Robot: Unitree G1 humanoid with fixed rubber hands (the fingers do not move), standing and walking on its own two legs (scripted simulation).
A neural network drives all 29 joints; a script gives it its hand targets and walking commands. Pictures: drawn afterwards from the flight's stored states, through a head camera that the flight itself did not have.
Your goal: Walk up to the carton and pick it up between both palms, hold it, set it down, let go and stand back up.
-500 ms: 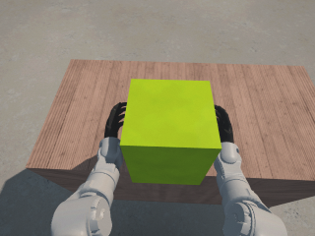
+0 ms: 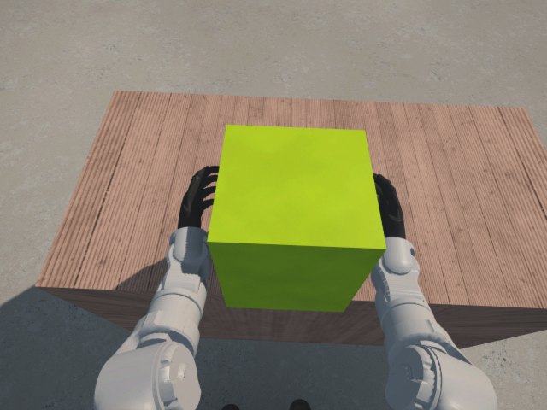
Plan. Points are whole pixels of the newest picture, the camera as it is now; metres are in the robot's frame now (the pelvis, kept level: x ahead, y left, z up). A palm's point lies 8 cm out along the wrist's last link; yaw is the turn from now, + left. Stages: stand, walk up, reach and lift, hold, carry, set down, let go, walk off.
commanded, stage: set down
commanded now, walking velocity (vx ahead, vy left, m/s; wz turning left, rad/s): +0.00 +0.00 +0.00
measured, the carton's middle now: (289, 226) +0.41 -0.03 -0.04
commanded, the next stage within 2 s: none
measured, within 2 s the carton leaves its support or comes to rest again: rests again in 0.22 s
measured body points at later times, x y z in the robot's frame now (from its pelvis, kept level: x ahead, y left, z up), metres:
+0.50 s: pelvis -0.01 +0.00 -0.02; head +0.06 +0.01 +0.42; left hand +0.43 +0.15 +0.04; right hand +0.43 -0.18 +0.04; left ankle +0.00 +0.12 -0.74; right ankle +0.01 -0.10 -0.74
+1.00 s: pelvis -0.04 -0.01 -0.02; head +0.00 +0.00 +0.43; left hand +0.41 +0.16 +0.08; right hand +0.40 -0.20 +0.08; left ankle +0.00 +0.12 -0.74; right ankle +0.01 -0.10 -0.74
